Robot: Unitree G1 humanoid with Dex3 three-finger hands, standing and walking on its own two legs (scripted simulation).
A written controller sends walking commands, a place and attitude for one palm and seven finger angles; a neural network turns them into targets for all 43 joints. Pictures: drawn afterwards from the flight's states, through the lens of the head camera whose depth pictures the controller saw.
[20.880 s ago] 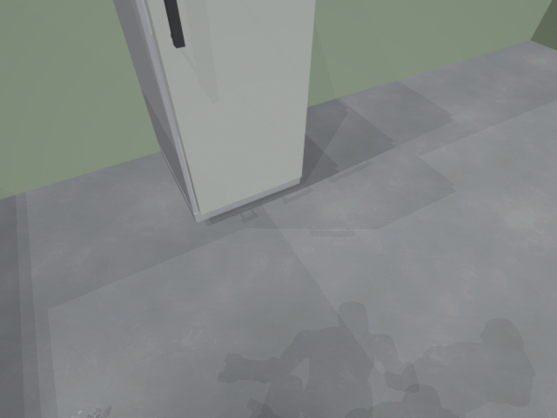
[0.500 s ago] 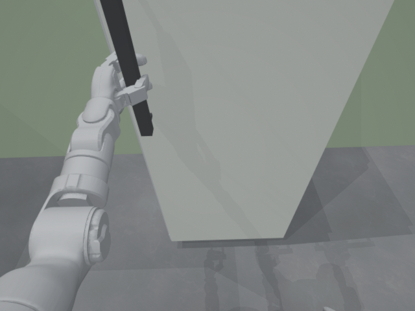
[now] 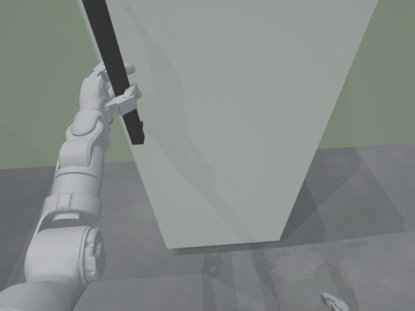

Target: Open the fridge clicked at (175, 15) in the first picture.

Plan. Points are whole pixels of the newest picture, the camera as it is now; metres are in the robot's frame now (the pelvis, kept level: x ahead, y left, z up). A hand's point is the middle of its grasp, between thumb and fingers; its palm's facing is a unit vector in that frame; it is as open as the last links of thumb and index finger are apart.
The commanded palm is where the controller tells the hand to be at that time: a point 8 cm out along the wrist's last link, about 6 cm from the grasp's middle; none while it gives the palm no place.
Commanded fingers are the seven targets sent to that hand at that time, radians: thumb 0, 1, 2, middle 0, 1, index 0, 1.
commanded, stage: grip the handle and tug to test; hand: left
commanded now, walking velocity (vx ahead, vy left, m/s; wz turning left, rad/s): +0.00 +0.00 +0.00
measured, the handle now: (118, 65) +0.50 +0.17 +0.25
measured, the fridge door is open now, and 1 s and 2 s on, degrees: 0 22 44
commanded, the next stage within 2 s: pull the door a little, standing still in 0.16 s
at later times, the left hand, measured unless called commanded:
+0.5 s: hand (131, 116) +0.39 +0.13 +0.21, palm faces +0.08 -1.00 +0.01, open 6.3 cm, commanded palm +0.34 +0.18 +0.21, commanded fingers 0.00 0.90 0.90 -0.45 -1.40 -0.45 -1.40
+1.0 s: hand (147, 173) +0.28 +0.09 +0.20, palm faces +0.01 -0.98 -0.19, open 7.5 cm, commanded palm +0.25 +0.14 +0.21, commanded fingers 0.00 0.90 0.90 -0.45 -1.40 -0.45 -1.40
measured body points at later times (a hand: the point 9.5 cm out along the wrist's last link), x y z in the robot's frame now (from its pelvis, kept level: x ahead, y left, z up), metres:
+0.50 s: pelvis +0.01 +0.00 +0.00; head -0.01 -0.03 +0.45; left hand +0.38 +0.19 +0.21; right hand +0.21 -0.22 -0.09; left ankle -0.02 +0.12 -0.74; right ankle -0.02 -0.10 -0.74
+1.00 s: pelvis -0.05 -0.01 +0.00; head -0.02 -0.03 +0.45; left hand +0.27 +0.14 +0.21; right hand +0.12 -0.23 -0.11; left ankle -0.02 +0.12 -0.74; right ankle -0.02 -0.10 -0.74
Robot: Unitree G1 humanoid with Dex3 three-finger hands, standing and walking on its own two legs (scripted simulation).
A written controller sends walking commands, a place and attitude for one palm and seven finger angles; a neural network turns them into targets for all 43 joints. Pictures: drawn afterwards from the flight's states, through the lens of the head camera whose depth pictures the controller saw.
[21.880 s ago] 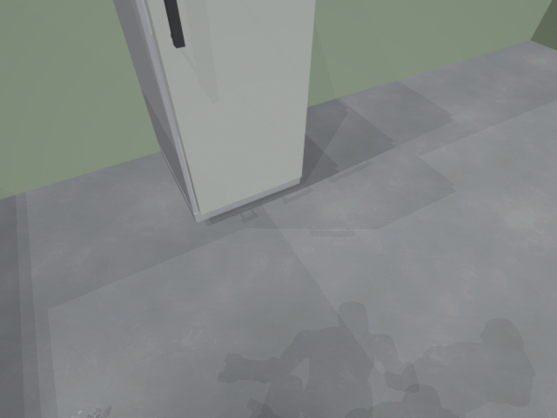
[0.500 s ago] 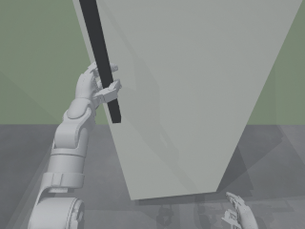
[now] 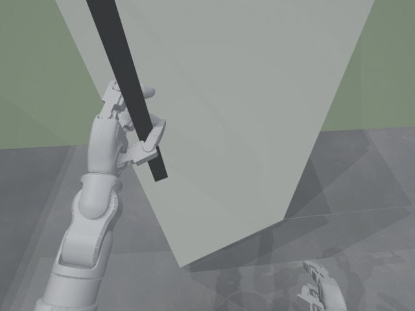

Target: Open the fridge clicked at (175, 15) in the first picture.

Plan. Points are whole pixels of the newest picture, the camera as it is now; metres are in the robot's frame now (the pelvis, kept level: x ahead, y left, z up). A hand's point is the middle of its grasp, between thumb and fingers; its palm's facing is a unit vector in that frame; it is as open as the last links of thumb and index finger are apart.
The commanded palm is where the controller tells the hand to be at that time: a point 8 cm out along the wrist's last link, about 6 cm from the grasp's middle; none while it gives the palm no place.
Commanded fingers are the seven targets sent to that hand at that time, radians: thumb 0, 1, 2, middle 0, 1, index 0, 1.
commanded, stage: walk backward, drawing the door open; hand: left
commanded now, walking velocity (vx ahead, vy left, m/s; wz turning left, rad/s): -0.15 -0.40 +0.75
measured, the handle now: (131, 94) +0.38 +0.11 +0.25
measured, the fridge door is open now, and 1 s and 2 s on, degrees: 22 44 71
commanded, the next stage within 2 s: stop walking and hold the door back in 1.64 s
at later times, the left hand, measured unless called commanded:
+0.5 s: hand (192, 192) +0.24 +0.02 +0.19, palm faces +0.13 -0.96 -0.23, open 7.9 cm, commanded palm +0.21 +0.06 +0.21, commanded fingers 0.00 0.90 0.90 -0.45 -1.40 -0.45 -1.40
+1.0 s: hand (249, 218) +0.20 -0.05 +0.19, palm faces +0.62 -0.76 -0.19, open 7.6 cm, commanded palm +0.15 -0.03 +0.20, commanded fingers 0.00 0.90 0.90 -0.45 -1.40 -0.45 -1.40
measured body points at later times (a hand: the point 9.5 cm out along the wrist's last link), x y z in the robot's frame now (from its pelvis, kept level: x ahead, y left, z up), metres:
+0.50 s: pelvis -0.06 -0.12 -0.02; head +0.03 -0.12 +0.42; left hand +0.23 +0.07 +0.20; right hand +0.17 -0.28 -0.13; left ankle -0.09 +0.03 -0.75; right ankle +0.00 -0.15 -0.70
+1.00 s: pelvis +0.02 -0.35 -0.02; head +0.11 -0.27 +0.42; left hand +0.17 -0.01 +0.20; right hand +0.32 -0.36 -0.13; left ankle -0.08 -0.18 -0.74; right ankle +0.14 -0.41 -0.69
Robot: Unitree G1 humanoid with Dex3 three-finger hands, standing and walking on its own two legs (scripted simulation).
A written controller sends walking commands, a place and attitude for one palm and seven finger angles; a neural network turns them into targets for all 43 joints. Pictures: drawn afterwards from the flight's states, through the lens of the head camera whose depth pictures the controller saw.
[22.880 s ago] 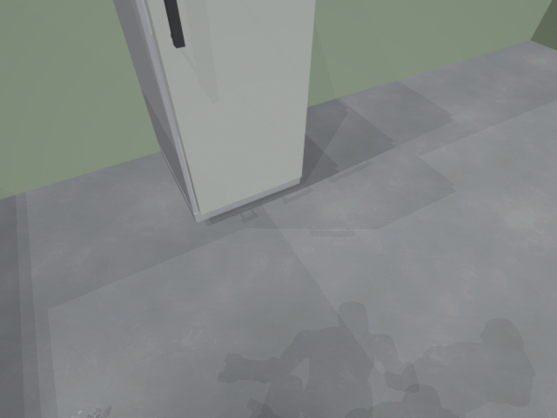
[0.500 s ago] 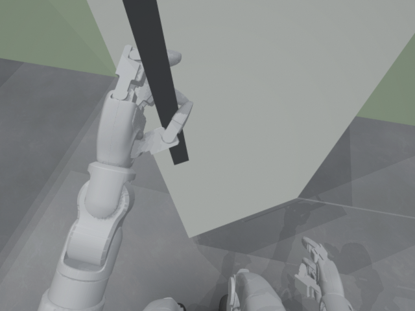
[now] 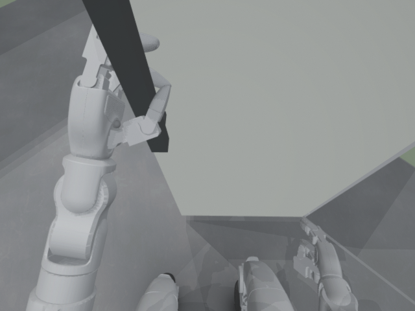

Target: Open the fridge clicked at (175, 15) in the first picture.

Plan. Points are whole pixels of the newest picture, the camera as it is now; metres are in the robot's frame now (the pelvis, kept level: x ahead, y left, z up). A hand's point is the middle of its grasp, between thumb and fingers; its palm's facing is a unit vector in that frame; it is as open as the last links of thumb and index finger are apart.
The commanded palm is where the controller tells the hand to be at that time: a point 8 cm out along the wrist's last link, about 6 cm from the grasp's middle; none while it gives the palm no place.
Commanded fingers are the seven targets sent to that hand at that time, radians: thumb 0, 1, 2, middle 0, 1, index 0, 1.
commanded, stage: walk backward, drawing the door open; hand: left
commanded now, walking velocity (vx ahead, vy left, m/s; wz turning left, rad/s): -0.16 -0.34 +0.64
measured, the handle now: (132, 42) +0.38 +0.10 +0.27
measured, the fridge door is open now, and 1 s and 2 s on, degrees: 44 71 66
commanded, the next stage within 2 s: stop walking and hold the door back in 0.64 s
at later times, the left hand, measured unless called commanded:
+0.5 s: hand (180, 199) +0.24 +0.04 +0.21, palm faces +0.51 -0.84 -0.20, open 6.9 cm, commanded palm +0.18 +0.08 +0.21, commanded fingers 0.00 0.90 0.90 -0.45 -1.40 -0.45 -1.40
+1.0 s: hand (234, 307) +0.15 -0.01 +0.21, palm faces +0.80 -0.57 -0.18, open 6.7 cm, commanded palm +0.13 +0.02 +0.20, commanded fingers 0.00 0.90 0.90 -0.45 -1.40 -0.45 -1.40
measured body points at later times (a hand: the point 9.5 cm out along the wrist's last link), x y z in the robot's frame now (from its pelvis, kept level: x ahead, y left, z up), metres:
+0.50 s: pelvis -0.01 -0.23 +0.01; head +0.08 -0.19 +0.44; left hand +0.20 +0.08 +0.22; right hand +0.24 -0.37 -0.10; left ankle -0.06 -0.08 -0.73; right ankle +0.08 -0.33 -0.67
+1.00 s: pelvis -0.01 -0.39 +0.00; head +0.01 -0.36 +0.45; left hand +0.10 +0.02 +0.22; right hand +0.31 -0.44 -0.08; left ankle -0.04 -0.32 -0.73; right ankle +0.10 -0.46 -0.71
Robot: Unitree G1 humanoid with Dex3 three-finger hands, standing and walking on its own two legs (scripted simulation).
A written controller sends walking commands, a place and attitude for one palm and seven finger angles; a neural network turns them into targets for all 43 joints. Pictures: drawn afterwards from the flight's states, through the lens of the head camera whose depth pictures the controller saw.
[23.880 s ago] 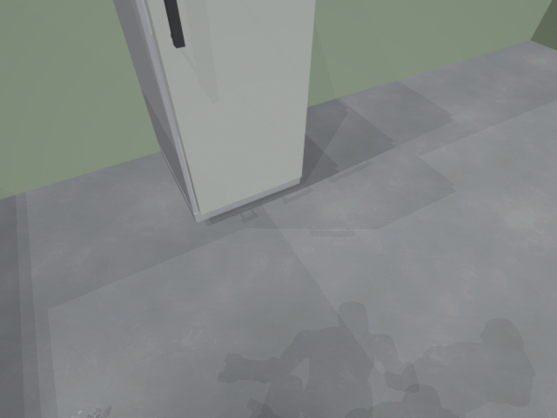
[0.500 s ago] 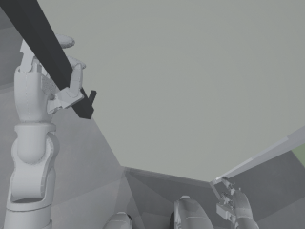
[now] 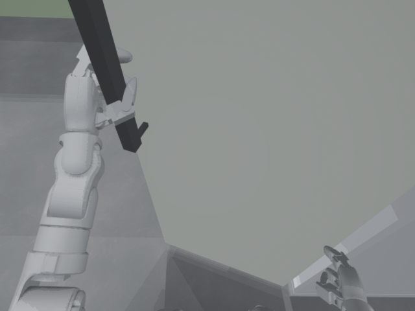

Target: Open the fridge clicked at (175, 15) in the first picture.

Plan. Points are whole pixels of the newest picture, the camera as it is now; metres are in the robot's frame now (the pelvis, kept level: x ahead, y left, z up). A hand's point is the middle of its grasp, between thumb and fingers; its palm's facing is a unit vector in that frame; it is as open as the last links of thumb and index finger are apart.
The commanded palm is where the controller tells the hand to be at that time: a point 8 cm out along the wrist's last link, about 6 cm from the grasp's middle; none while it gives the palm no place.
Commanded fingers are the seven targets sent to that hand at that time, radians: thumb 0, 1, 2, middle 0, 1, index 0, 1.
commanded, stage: stop walking and hold the door back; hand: left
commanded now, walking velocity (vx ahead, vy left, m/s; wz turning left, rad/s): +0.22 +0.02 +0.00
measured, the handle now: (115, 56) +0.40 +0.19 +0.27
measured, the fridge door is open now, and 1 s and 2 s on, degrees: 71 66 66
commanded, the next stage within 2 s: loosen the grip on the handle in 0.80 s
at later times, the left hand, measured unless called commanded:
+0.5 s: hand (133, 90) +0.39 +0.17 +0.22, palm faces +0.24 -0.96 -0.17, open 5.8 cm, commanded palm +0.37 +0.22 +0.21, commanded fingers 0.00 0.90 0.90 -0.45 -1.40 -0.45 -1.40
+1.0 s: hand (134, 79) +0.41 +0.18 +0.23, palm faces +0.18 -0.98 -0.13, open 6.3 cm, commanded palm +0.36 +0.22 +0.22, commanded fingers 0.00 0.17 0.55 -0.45 -1.40 -0.45 -1.40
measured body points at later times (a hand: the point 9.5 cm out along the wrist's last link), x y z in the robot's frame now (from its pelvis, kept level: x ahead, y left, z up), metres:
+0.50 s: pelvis -0.06 -0.02 +0.00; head -0.06 -0.03 +0.44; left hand +0.37 +0.22 +0.23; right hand +0.01 -0.32 -0.12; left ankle +0.01 +0.10 -0.73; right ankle -0.03 -0.18 -0.72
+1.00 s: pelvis -0.07 -0.02 +0.01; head -0.06 -0.02 +0.46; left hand +0.39 +0.23 +0.24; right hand +0.05 -0.29 -0.10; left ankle -0.03 +0.11 -0.72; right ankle -0.04 -0.13 -0.72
